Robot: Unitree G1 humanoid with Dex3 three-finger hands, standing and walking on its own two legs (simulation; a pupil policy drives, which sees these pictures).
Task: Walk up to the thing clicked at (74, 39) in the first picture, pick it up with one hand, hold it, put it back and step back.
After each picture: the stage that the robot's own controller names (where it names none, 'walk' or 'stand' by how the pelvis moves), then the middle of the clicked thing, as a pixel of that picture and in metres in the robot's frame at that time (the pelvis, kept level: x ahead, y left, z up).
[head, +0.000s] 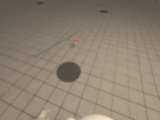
stand; (75, 43) +1.66 +0.42 -0.66
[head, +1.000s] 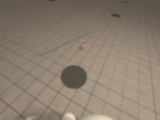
walk; (83, 46) +1.56 +0.17 -0.63
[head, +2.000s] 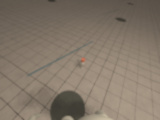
walk; (82, 63) +1.03 +0.10 -0.65
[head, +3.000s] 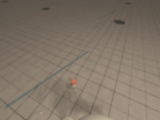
walk; (74, 85) +0.59 +0.21 -0.63
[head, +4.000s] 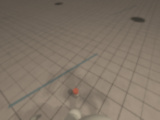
walk; (76, 94) +0.42 +0.20 -0.63
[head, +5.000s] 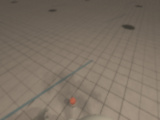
stand; (73, 103) +0.35 +0.18 -0.66
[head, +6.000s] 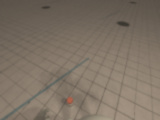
stand; (70, 102) +0.34 +0.20 -0.66
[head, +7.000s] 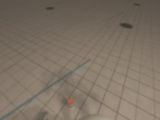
stand; (71, 103) +0.34 +0.20 -0.66
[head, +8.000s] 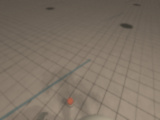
stand; (70, 103) +0.34 +0.20 -0.66
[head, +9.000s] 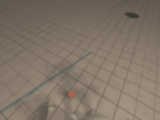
go down; (71, 96) +0.35 +0.19 -0.65
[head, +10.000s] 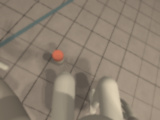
go down; (59, 59) +0.42 +0.24 -0.23
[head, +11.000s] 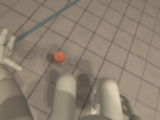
close in; (61, 61) +0.42 +0.24 -0.25
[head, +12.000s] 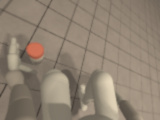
close in; (36, 56) +0.40 +0.27 -0.16
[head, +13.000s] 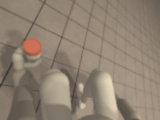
lift; (33, 54) +0.40 +0.28 -0.15
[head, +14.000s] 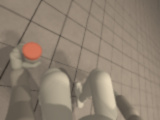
lift; (32, 56) +0.38 +0.28 -0.16
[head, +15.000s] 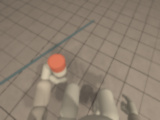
lift; (60, 71) +0.32 +0.20 +0.03
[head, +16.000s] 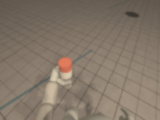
hold; (66, 75) +0.32 +0.17 +0.04
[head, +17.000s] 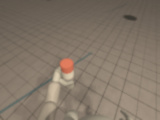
hold; (68, 76) +0.32 +0.16 +0.04
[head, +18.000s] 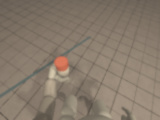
crouch; (63, 72) +0.35 +0.18 -0.02
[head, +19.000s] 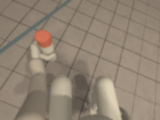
lower; (48, 49) +0.47 +0.25 -0.05
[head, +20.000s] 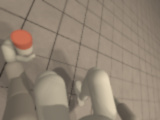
lower; (25, 49) +0.43 +0.29 -0.16
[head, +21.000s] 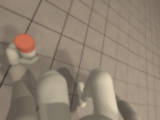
lower; (28, 52) +0.41 +0.30 -0.16
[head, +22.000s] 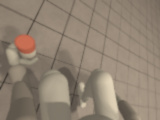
lower; (28, 53) +0.40 +0.30 -0.16
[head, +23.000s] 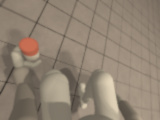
lower; (32, 55) +0.39 +0.29 -0.15
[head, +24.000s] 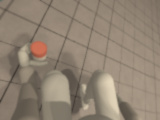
open; (39, 56) +0.40 +0.27 -0.16
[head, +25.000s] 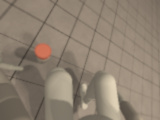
stand; (43, 56) +0.39 +0.26 -0.17
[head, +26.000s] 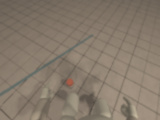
stand; (70, 84) +0.37 +0.19 -0.49
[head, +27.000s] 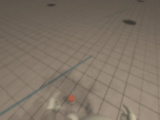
stand; (72, 101) +0.35 +0.18 -0.60
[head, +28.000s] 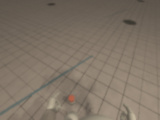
stand; (72, 101) +0.35 +0.18 -0.60
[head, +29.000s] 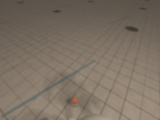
stand; (75, 103) +0.37 +0.16 -0.65
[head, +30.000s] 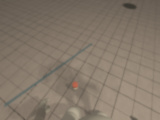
walk; (75, 87) +0.42 +0.15 -0.63
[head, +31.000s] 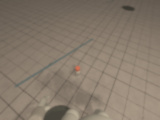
walk; (77, 72) +0.69 +0.17 -0.62
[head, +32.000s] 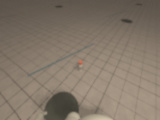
stand; (80, 66) +0.98 +0.21 -0.64
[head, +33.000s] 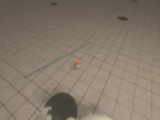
stand; (77, 66) +0.96 +0.23 -0.66
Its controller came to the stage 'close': yes
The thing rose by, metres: 0.68
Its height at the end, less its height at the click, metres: +0.00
